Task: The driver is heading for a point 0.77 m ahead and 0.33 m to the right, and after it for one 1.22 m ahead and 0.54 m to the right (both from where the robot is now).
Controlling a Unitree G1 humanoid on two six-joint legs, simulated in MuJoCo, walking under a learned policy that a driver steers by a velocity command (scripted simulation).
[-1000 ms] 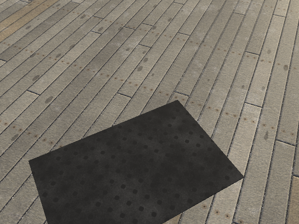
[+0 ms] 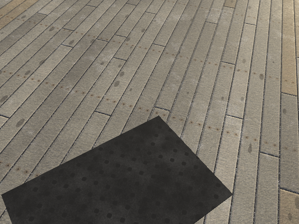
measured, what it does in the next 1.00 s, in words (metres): walks ahead, turning right: right foot, then left foot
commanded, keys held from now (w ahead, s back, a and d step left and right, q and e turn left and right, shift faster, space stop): w+e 0.42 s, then e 0.58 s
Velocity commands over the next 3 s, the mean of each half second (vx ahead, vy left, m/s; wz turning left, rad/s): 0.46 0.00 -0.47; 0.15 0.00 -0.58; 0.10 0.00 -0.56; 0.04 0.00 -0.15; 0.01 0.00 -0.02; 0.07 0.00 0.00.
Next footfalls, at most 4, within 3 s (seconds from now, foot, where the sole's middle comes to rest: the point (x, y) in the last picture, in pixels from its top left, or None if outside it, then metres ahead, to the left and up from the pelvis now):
0.24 right None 0.31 -0.13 -0.78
0.70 left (148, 208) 0.60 -0.03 -0.78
1.16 right None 0.41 -0.25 -0.78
1.60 left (171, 198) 0.64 -0.13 -0.78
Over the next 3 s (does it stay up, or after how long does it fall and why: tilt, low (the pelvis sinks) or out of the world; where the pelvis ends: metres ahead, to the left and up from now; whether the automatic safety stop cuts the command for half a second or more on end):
stays up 0.53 -0.18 -0.01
